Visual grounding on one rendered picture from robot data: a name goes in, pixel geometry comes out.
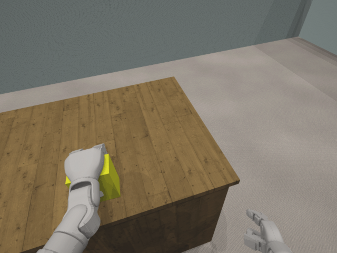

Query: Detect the sponge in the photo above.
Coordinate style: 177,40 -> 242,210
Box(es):
65,154 -> 121,202

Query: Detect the robot left forearm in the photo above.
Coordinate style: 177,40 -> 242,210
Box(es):
37,178 -> 101,253

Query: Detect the table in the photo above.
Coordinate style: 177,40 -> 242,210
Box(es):
0,76 -> 240,253

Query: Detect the left robot hand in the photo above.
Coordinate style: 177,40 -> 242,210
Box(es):
64,143 -> 107,198

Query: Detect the right robot hand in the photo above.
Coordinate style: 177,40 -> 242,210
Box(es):
244,209 -> 284,253

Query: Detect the robot right forearm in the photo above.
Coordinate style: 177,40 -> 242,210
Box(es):
266,241 -> 293,253

